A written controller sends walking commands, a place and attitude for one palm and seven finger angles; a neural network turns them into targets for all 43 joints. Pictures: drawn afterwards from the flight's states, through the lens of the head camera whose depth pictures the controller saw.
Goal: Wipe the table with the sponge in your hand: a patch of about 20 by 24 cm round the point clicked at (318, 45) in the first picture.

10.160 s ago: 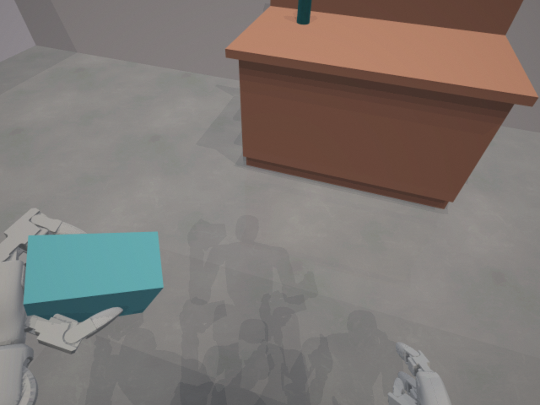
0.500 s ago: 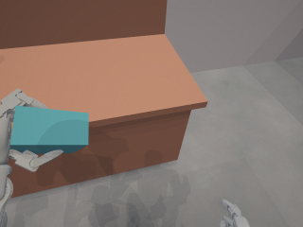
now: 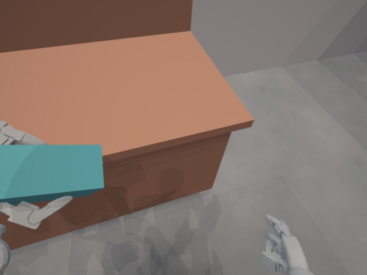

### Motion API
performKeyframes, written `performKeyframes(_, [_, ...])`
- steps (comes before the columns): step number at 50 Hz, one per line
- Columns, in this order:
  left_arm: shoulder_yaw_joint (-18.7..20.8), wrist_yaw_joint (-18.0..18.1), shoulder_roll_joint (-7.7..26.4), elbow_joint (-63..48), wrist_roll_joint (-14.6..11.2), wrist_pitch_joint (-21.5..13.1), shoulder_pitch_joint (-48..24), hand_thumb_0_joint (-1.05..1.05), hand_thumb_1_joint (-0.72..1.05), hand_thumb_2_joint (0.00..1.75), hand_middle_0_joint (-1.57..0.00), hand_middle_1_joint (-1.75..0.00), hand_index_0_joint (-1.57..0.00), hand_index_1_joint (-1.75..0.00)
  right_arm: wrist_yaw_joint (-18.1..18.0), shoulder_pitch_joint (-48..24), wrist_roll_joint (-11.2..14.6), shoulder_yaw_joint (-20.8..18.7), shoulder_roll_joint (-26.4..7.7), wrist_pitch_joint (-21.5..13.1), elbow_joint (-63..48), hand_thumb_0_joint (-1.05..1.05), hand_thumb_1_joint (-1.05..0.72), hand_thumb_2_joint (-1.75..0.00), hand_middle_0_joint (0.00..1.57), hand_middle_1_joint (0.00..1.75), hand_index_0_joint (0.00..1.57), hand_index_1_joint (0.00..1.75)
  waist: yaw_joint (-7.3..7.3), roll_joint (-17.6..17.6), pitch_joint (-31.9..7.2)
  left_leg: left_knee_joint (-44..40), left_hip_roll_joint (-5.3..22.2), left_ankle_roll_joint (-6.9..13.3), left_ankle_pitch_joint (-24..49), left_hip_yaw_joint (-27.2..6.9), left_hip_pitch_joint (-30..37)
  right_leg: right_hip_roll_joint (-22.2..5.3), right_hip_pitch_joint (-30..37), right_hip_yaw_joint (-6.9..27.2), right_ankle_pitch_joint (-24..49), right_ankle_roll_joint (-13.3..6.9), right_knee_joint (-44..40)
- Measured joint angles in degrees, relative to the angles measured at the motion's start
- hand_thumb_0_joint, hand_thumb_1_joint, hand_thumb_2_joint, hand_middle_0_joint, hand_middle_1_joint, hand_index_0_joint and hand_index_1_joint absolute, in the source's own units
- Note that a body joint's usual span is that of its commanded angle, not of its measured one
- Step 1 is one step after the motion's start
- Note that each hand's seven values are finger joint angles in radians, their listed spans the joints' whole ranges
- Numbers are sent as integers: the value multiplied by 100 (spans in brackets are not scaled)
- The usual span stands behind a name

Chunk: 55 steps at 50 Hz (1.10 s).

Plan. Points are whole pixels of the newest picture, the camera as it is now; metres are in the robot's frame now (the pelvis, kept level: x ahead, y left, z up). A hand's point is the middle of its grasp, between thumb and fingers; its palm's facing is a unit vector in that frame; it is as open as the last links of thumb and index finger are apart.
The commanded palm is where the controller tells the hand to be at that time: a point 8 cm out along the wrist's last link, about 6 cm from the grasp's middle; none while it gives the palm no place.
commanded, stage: shuffle to correct the standing spot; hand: left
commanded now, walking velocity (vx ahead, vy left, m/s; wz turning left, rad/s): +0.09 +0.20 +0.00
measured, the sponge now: (67, 174) +0.24 +0.21 +0.15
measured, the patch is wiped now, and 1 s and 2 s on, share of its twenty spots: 0.00 0.00 0.00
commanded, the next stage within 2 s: none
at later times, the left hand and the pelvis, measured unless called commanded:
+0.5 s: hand (18, 171) +0.23 +0.28 +0.16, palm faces +0.39 -0.84 -0.38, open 10.7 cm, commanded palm +0.18 +0.32 +0.18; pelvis +0.01 +0.04 -0.02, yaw -2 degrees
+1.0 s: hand out of the picture +0.23 +0.35 +0.17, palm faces +0.34 -0.84 -0.43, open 10.7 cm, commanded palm +0.18 +0.40 +0.18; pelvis +0.01 +0.13 -0.02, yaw -2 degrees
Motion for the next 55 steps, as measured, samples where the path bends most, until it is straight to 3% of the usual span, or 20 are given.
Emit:
performKeyframes(10, [-189,23,-158,363,-10,181,-73,-1,-54,101,-65,-138,-66,-137,-43,-139,36,10,23,289,-107,1,-91,-89,20,30,20,30,160,85,-87,244,-189,144,-234,146,77,-184,-105,154,-380,48,591])
performKeyframes(15, [-216,74,-176,290,-29,286,-150,-1,-54,101,-65,-138,-66,-137,5,-85,50,12,9,377,-139,1,-91,-89,20,30,20,30,80,188,-35,411,-198,142,-333,116,63,-203,-54,120,-446,80,651])
performKeyframes(21, [-173,101,-57,-109,-107,183,73,-1,-54,101,-65,-138,-66,-137,47,-58,104,-77,-88,525,-74,1,-90,-89,20,30,20,30,-24,208,-72,1000,-179,-66,-669,156,-255,-214,-296,151,-647,192,1048])
performKeyframes(25, [-51,90,-31,-108,-149,213,105,-1,-54,101,-65,-138,-66,-137,2,-25,95,-189,-102,602,11,1,-91,-89,20,30,20,30,42,101,-20,856,-323,324,-641,398,-85,-332,-481,206,-992,-7,1584])
performKeyframes(26, [-53,84,-58,-20,-162,248,81,-1,-54,101,-65,-138,-66,-137,10,6,57,-251,-90,576,17,1,-91,-89,20,30,20,30,61,128,10,702,-356,272,-574,445,36,-356,-434,57,-1186,-68,1595])
performKeyframes(27, [-84,81,-89,78,-180,291,42,-1,-54,101,-65,-138,-66,-137,40,52,25,-322,-94,535,-3,1,-91,-89,20,30,20,30,34,202,43,634,-372,32,-473,441,91,-355,-279,-153,-1240,-159,1344])
performKeyframes(28, [-173,74,-87,163,-178,337,-67,-1,-54,101,-65,-138,-66,-137,84,113,26,-411,-131,490,-46,1,-91,-89,20,30,20,30,-123,339,107,1065,-353,-376,-233,327,-170,-359,-58,-313,-713,-269,936])
performKeyframes(29, [-228,73,-32,160,-169,319,-144,-1,-54,101,-65,-138,-66,-137,127,138,90,-428,-178,455,-32,1,-91,-89,20,30,20,30,-220,375,159,2212,-368,-551,-380,196,-694,-450,20,-460,-381,-249,786])
performKeyframes(31, [-148,45,37,-8,-165,209,-26,-1,-54,101,-65,-138,-66,-137,198,80,134,-359,-213,477,86,1,-91,-89,20,30,20,30,-95,276,227,3833,-255,-565,-796,-121,-1410,-524,-16,-394,-357,-16,825])
performKeyframes(32, [-46,42,44,-123,-153,159,152,-1,-54,101,-65,-138,-66,-137,227,41,139,-319,-183,527,131,1,-91,-89,20,30,20,30,-14,182,201,3996,-81,-547,-934,-268,-1566,-525,-82,-260,-394,85,851])
performKeyframes(35, [39,47,-90,-285,-115,109,453,-1,-54,101,-65,-138,-66,-137,164,45,161,-273,-117,526,190,1,-91,-89,20,30,20,30,144,2,87,2576,480,-478,-805,-534,-1234,-565,-209,115,-443,226,925])
performKeyframes(38, [-146,25,-222,-225,-91,147,217,-1,-54,101,-65,-138,-66,-137,-28,143,186,-329,-259,317,107,1,-91,-89,20,30,20,30,72,208,25,1058,699,-478,-735,-686,-591,-625,-378,204,-701,310,1385])
performKeyframes(40, [-111,17,-99,-38,-79,176,-118,-1,-54,102,-65,-138,-66,-137,-136,47,227,-376,-158,239,139,1,-91,-89,20,30,20,30,8,169,190,1221,607,-712,-77,-641,-643,-580,-528,438,-1153,245,1940])
performKeyframes(42, [13,16,72,248,-59,195,-290,-1,-54,102,-65,-138,-66,-137,-144,23,252,-330,73,187,195,1,-91,-89,20,30,20,30,-23,20,234,1363,517,-778,-169,-526,-630,-455,-558,429,-1440,184,2173])
performKeyframes(44, [42,18,62,404,-24,251,-320,-1,-54,102,-65,-138,-66,-137,-106,104,241,-247,157,116,203,1,-91,-89,20,30,20,29,-177,167,264,1447,519,-702,-302,-629,-614,-308,-359,419,-944,142,1909])
performKeyframes(47, [-13,13,-47,171,-39,215,-9,-1,-54,102,-65,-138,-66,-137,28,197,208,-172,155,139,341,1,-91,-89,20,30,20,29,-263,247,213,2230,376,-527,-781,-564,-844,-397,-170,396,-871,325,1571])
performKeyframes(49, [-47,6,-63,-70,-30,130,238,-1,-54,102,-65,-138,-66,-137,109,233,188,-145,121,196,462,1,-91,-89,20,30,20,30,-231,167,163,2336,321,-458,-915,-385,-874,-490,-86,470,-767,382,1292])
performKeyframes(51, [2,10,-2,-273,-53,62,404,-1,-54,102,-65,-138,-66,-137,128,311,203,-146,65,223,427,1,-91,-89,20,30,20,30,-199,116,98,1380,324,-407,-695,-338,-570,-545,-159,538,-756,343,1294])
performKeyframes(53, [116,21,110,-308,-84,22,345,-1,-54,102,-65,-138,-66,-137,87,292,211,-240,50,191,368,1,-91,-89,20,30,20,30,-136,130,167,1161,323,-364,-119,-322,-566,-512,-455,526,-1208,258,2020])
performKeyframes(55, [214,42,178,-65,-88,36,246,-1,-54,102,-65,-138,-66,-136,60,225,199,-291,154,161,418,1,-91,-89,20,30,20,30,-28,7,206,1188,250,-361,-163,-129,-523,-446,-746,462,-1655,182,2878])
